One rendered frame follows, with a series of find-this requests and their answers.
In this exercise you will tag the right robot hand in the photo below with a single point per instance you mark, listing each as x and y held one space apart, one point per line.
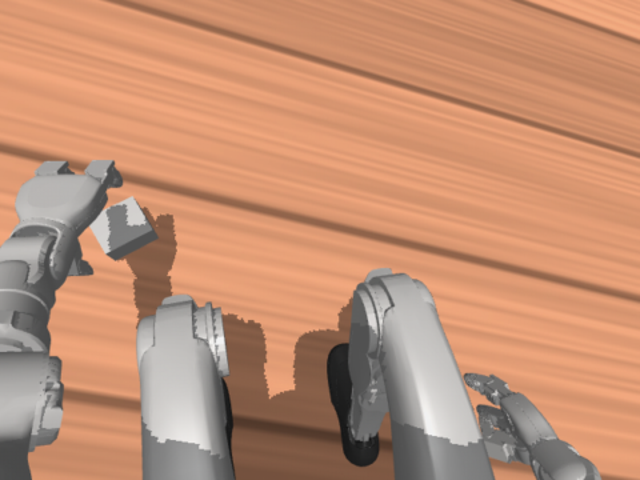
521 425

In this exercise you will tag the left robot arm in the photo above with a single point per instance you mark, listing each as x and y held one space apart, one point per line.
34 263

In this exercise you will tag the right robot arm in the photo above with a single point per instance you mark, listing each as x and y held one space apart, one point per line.
558 460

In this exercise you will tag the right robot foot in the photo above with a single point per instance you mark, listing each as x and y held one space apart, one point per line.
358 452

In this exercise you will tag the small box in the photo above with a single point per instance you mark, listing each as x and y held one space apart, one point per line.
122 229

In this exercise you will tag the left robot hand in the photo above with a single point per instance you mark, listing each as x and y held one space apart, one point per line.
74 200

